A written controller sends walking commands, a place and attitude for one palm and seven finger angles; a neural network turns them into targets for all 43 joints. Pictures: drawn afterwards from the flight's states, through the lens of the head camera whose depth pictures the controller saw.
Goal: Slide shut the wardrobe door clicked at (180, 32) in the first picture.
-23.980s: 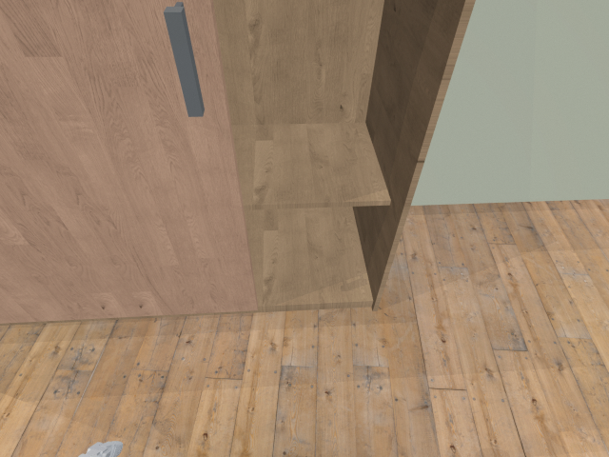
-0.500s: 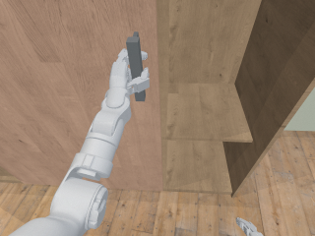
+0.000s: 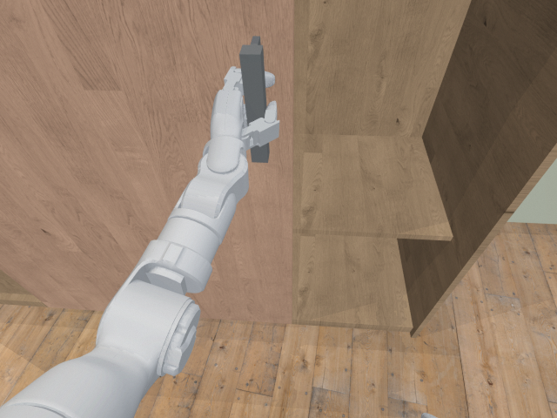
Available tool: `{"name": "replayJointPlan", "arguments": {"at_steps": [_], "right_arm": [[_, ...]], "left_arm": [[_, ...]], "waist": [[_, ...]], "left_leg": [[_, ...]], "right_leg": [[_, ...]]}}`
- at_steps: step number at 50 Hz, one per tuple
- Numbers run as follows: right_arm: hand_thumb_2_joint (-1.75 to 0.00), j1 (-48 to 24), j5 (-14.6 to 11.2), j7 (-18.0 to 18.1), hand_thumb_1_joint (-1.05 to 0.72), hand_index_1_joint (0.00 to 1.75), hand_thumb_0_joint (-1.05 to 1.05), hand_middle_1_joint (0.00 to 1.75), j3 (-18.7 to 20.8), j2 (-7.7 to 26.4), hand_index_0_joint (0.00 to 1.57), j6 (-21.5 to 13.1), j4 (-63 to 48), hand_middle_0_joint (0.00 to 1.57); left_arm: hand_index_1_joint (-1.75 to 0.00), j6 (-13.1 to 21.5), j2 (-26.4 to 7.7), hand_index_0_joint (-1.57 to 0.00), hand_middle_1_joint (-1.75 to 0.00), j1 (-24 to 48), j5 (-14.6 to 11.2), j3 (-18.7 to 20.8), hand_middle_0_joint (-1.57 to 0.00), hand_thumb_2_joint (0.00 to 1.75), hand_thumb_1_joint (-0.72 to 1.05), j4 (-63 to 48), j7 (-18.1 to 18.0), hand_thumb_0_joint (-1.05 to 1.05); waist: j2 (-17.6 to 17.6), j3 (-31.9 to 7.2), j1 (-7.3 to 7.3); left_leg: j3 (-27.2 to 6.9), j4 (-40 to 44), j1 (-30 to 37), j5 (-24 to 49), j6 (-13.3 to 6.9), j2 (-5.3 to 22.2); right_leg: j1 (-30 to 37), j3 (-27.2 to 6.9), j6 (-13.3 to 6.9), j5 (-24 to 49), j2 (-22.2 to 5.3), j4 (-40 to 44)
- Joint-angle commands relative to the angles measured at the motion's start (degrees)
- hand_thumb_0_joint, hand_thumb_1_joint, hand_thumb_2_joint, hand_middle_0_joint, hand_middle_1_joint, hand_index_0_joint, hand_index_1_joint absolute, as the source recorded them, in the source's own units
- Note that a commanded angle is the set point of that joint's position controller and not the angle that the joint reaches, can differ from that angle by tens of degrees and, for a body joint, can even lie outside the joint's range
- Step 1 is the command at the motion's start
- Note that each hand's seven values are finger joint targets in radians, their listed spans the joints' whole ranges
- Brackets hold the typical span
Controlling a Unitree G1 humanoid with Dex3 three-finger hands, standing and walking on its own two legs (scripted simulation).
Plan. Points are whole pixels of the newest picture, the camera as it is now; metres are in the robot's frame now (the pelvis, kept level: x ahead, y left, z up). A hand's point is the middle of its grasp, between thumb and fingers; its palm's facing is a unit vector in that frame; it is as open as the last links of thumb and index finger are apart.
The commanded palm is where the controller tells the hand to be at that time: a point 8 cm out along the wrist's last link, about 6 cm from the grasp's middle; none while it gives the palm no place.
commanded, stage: step sideways, sliding the door along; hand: left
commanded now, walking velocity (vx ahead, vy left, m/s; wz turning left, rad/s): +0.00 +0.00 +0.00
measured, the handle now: (258, 102) +0.51 +0.05 +0.20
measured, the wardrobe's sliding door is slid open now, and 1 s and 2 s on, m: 0.43 0.42 0.20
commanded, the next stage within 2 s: none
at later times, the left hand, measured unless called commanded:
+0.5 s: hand (269, 126) +0.46 +0.03 +0.19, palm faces -0.01 -0.99 -0.14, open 6.7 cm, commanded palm +0.44 +0.04 +0.20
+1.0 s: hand (282, 125) +0.47 +0.01 +0.19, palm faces +0.25 -0.96 -0.14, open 6.8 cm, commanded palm +0.44 -0.01 +0.20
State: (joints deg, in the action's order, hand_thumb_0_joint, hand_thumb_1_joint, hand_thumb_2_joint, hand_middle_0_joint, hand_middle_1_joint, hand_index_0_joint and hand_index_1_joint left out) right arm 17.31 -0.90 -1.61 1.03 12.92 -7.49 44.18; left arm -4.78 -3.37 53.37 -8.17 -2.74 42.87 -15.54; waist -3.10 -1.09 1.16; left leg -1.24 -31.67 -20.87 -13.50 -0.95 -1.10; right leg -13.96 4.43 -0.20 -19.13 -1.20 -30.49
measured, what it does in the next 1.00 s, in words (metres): steps to the right: right foot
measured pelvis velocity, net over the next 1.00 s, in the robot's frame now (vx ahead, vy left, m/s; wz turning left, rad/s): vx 0.07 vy -0.18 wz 0.18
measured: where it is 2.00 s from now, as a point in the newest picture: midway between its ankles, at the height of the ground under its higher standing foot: outside the picture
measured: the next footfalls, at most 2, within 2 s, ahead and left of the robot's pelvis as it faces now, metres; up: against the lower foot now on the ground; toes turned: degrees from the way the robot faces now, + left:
right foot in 0.94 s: +0.20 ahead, -0.30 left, +0.00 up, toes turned +5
left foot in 1.14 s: +0.14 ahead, -0.06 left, +0.00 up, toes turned +15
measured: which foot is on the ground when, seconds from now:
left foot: down 0.00-0.96, up 0.98-1.00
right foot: down 0.00-0.62, up 0.64-0.92, down 0.94-1.00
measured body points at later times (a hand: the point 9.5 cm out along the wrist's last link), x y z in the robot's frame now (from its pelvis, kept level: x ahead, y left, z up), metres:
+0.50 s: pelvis +0.00 -0.04 -0.01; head +0.06 -0.07 +0.44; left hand +0.45 +0.08 +0.20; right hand +0.10 -0.27 -0.15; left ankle +0.03 +0.10 -0.72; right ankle -0.04 -0.11 -0.73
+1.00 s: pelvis +0.07 -0.18 -0.02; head +0.17 -0.18 +0.41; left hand +0.45 +0.06 +0.19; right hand +0.31 -0.32 -0.15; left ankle +0.02 +0.04 -0.70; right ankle +0.16 -0.31 -0.73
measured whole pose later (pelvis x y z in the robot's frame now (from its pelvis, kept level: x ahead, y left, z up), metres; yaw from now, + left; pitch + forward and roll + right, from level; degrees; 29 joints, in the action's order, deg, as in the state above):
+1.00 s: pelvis +0.07 -0.18 -0.02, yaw +10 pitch -8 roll -3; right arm 2.0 -3.5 -1.1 1.8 11.4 0.5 34.7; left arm 3.1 -10.1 43.9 -6.0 0.5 15.0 -5.9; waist -9.2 20.5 -5.7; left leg -9.1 -53.4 -15.4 -25.0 3.2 10.4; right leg -15.6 4.7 1.2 -15.1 -1.8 -39.2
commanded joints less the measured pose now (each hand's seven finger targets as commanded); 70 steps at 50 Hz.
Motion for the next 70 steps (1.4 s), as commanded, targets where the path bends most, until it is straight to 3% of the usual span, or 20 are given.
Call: {"name": "replayJointPlan", "arguments": {"at_steps": [1, 5, 6, 16, 20, 24, 27, 29, 31, 34, 40, 45, 49, 52, 55, 57, 59, 66, 68, 70], "right_arm": [[-0.9, -1.01, -0.38, 0.16, -0.9, 0.3, 0.0, 0.3, 2.04, 6.41, 0.2, -3.19, -6.38, 0.2], [-0.9, -0.57, -0.53, 0.08, -0.9, 0.3, 0.0, 0.3, 2.05, 6.67, 0.2, -3.9, -6.08, 0.2], [-0.9, 0.26, -0.45, 1.75, -0.9, 0.3, 0.0, 0.3, 1.73, 9.04, 0.2, -2.15, -9.27, 0.2], [-0.9, -6.27, -0.91, 4.37, -0.9, 0.3, 0.0, 0.3, 1.43, 7.04, 0.2, 2.28, -12.65, 0.2], [-0.9, -7.09, -1.43, 4.12, -0.9, 0.3, 0.0, 0.3, 1.24, 6.54, 0.2, 3.29, -12.93, 0.2], [-0.9, -10.18, -2.25, 4.42, -0.9, 0.3, 0.0, 0.3, 1.78, 4.9, 0.2, 4.65, -13.42, 0.2], [-0.9, -12.39, -2.2, 4.58, -0.9, 0.3, 0.0, 0.3, 0.87, 3.26, 0.2, 4.37, -13.5, 0.2], [-0.9, -10.5, -1.7, 4.49, -0.9, 0.3, 0.0, 0.3, 1.05, 3.29, 0.2, 4.63, -12.62, 0.2], [-0.9, -9.9, -1.22, 2.36, -0.9, 0.3, 0.0, 0.3, 2.86, 6.15, 0.2, 4.84, -13.42, 0.2], [-0.9, -12.72, -1.5, -0.88, -0.9, 0.3, 0.0, 0.3, 3.6, 6.51, 0.2, 5.45, -14.45, 0.2], [-0.9, -13.89, -2.75, -0.66, -0.9, 0.3, 0.0, 0.3, 4.65, 6.09, 0.2, 5.7, -17.91, 0.2], [-0.9, -16.68, -3.41, 0.11, -0.9, 0.3, 0.0, 0.3, 3.52, 5.01, 0.2, 6.17, -19.77, 0.2], [-0.9, -16.65, -2.62, 2.21, -0.9, 0.3, 0.0, 0.3, 4.15, 2.72, 0.2, 4.82, -18.42, 0.2], [-0.9, -18.88, -2.2, 3.1, -0.9, 0.3, 0.0, 0.3, 2.33, 1.5, 0.2, 3.32, -16.96, 0.2], [-0.9, -19.26, -1.44, 2.77, -0.9, 0.3, 0.0, 0.3, 2.82, 2.42, 0.2, 3.36, -17.36, 0.2], [-0.9, -18.86, -1.96, 1.34, -0.9, 0.3, 0.0, 0.3, 4.1, 4.91, 0.2, 3.2, -20.1, 0.2], [-0.9, -16.87, -1.95, -0.65, -0.9, 0.3, 0.0, 0.3, 3.81, 4.89, 0.2, 2.01, -20.3, 0.2], [-0.9, -16.97, -2.8, -2.15, -0.9, 0.3, 0.0, 0.3, 1.92, 5.08, 0.2, 0.36, -22.76, 0.2], [-0.9, -17.6, -2.66, -1.68, -0.9, 0.3, 0.0, 0.3, 1.8, 4.31, 0.2, 0.27, -23.04, 0.2], [-0.9, -17.64, -2.62, -0.49, -0.9, 0.3, 0.0, 0.3, 2.61, 3.33, 0.2, 1.0, -22.87, 0.2]], "left_arm": [[-1.4, 6.78, 11.66, -0.45, -1.4, 37.52, 0.47, -8.65, -0.45, 0.9, 0.9, -16.4, 5.68, 0.0], [-1.4, 7.48, 10.68, -0.45, -1.4, 39.6, 0.38, -7.81, -0.45, 0.9, 0.9, -16.08, 5.74, 0.0], [-1.4, 11.75, -20.7, -0.45, -1.4, 38.07, 4.29, 10.01, -0.45, 0.9, 0.9, -20.65, 6.39, 0.0], [-1.4, 15.56, -9.9, -0.45, -1.4, 32.89, 2.82, 0.65, -0.45, 0.9, 0.9, -23.51, 12.57, 0.0], [-1.4, 15.36, -8.53, -0.45, -1.4, 31.67, 2.93, -0.21, -0.45, 0.9, 0.9, -25.55, 12.99, 0.0], [-1.4, 14.31, -7.25, -0.45, -1.4, 32.54, 3.61, -0.37, -0.45, 0.9, 0.9, -26.1, 13.43, 0.0], [-1.4, 15.73, -0.49, -0.45, -1.4, 31.78, 3.91, -6.57, -0.45, 0.9, 0.9, -28.38, 13.96, 0.0], [-1.4, 16.9, 2.13, -0.45, -1.4, 33.06, 3.91, -9.33, -0.45, 0.9, 0.9, -32.59, 13.75, 0.0], [-1.4, 18.84, 6.28, -0.45, -1.4, 35.83, 2.38, -14.38, -0.45, 0.9, 0.9, -39.65, 14.55, 0.0], [-1.4, 17.6, 2.91, -0.45, -1.4, 34.08, 2.86, -11.87, -0.45, 0.9, 0.9, -42.37, 15.6, 0.0], [-1.4, 17.09, 3.92, -0.45, -1.4, 30.56, 4.26, -14.0, -0.45, 0.9, 0.9, -46.48, 16.59, 0.0], [-1.4, 17.12, 3.17, -0.45, -1.4, 24.14, 4.11, -13.22, -0.45, 0.9, 0.9, -48.5, 16.3, 0.0], [-1.4, 15.19, -3.73, -0.45, -1.4, 16.77, 6.02, -9.69, -0.45, 0.9, 0.9, -52.34, 15.07, 0.0], [-1.4, 15.37, 3.67, -0.45, -1.4, 14.09, 4.43, -14.92, -0.45, 0.9, 0.9, -61.26, 13.93, 0.0], [-1.4, 17.08, 4.4, -0.45, -1.4, 11.14, 4.34, -15.91, -0.45, 0.9, 0.9, -65.37, 12.68, 0.0], [-1.4, 17.12, 7.88, -0.45, -1.4, 7.52, 3.21, -19.49, -0.45, 0.9, 0.9, -66.87, 13.2, 0.0], [-1.4, 17.34, 8.83, -0.45, -1.4, 7.16, 4.31, -20.2, -0.45, 0.9, 0.9, -68.84, 14.03, 0.0], [-1.4, 15.6, 8.12, -0.45, -1.4, -1.33, 5.81, -22.55, -0.45, 0.9, 0.9, -73.45, 14.03, 0.0], [-1.4, 15.95, 7.47, -0.45, -1.4, -4.83, 6.46, -22.54, -0.45, 0.9, 0.9, -75.39, 14.26, 0.0], [-1.4, 15.62, 4.22, -0.45, -1.4, -8.32, 7.25, -20.47, -0.45, 0.9, 0.9, -76.67, 13.13, 0.0]], "waist": [[3.73, -20.31, 6.72], [3.73, -21.06, 6.94], [0.3, -18.76, 2.14], [-5.39, -16.3, 2.42], [-2.24, -17.65, 1.69], [22.66, -14.05, 0.73], [11.86, -11.22, -0.04], [4.62, -14.49, 3.75], [-12.84, -17.27, 5.3], [-2.02, -13.97, 3.86], [-7.5, -17.94, 3.44], [-9.73, -16.54, 1.11], [25.71, -17.14, -0.48], [16.13, -14.85, 0.75], [9.77, -20.63, 1.12], [-6.75, -22.97, -0.12], [-5.57, -21.06, 1.15], [-6.74, -12.92, 0.6], [0.17, -14.55, 0.19], [21.55, -16.02, -0.3]], "left_leg": [[-2.96, 1.49, 22.73, 14.38, -0.28, 1.06], [-2.98, 1.22, 23.52, 14.29, -0.24, 1.13], [-2.5, 2.03, 18.42, 11.09, -2.54, 4.39], [-19.25, 4.3, 23.72, 13.49, -8.82, 16.64], [-11.24, -3.43, 19.72, 20.97, -6.51, 13.78], [3.64, -22.36, 0.05, -1.07, -1.13, 2.31], [1.14, -17.21, -4.05, -10.63, -2.24, 3.13], [1.71, 3.53, 17.58, 7.65, -3.75, 3.92], [-22.38, 4.76, 49.15, 55.97, -11.11, 23.84], [-24.3, -1.69, 41.0, 42.03, -14.14, 28.01], [-3.39, -1.69, 27.7, 36.58, -7.23, 17.89], [1.67, -11.76, 23.2, 34.98, -2.06, 15.27], [-0.6, -34.53, -1.16, -21.69, 2.19, 0.93], [-2.44, -17.94, -0.36, -18.96, -0.16, 3.95], [5.61, 8.81, 18.91, 13.12, 0.17, 5.43], [-9.28, 5.06, 36.62, 47.68, -7.84, 22.82], [-4.56, 1.55, 39.09, 51.8, -11.2, 25.4], [7.3, -6.27, 32.26, 45.65, -3.27, 17.64], [8.26, -12.92, 26.64, 37.3, -1.81, 14.24], [7.07, -22.57, 4.76, 3.14, 1.51, 4.8]], "right_leg": [[-8.35, -0.51, -1.26, 16.87, 3.75, 3.55], [-9.62, -0.76, -1.12, 16.73, 3.9, 3.31], [-4.39, -3.35, -0.52, 11.25, -0.41, 3.63], [-9.33, -3.97, -0.9, -7.82, 2.54, -5.88], [1.03, -5.15, -1.98, -0.65, 1.85, 5.35], [18.25, -13.39, -6.71, 35.89, -8.6, 10.53], [22.45, -11.84, -8.67, 46.16, -10.8, 2.03], [9.24, -2.67, -5.39, 46.53, -5.67, -15.13], [-26.43, -3.82, -2.07, -9.48, 2.53, -40.3], [-31.17, -17.61, -3.26, -13.36, -3.23, -42.2], [-6.25, -2.15, -0.58, 0.3, 0.27, -17.46], [8.03, 0.36, -0.13, 11.62, 2.18, -2.67], [25.52, -23.71, -8.33, 66.49, -14.98, 3.73], [21.61, -17.16, -8.76, 61.06, -14.35, -1.28], [14.02, -7.74, -3.47, 47.65, -8.15, -10.38], [-8.43, -4.38, 0.09, 4.65, -1.86, -21.57], [-14.11, -7.78, -0.49, -9.77, -1.09, -27.38], [-1.89, -0.18, 0.19, 9.91, 1.25, -2.26], [6.67, -1.42, 0.26, 31.52, -0.02, 3.71], [22.45, -20.66, -6.14, 77.16, -11.46, -0.67]]}}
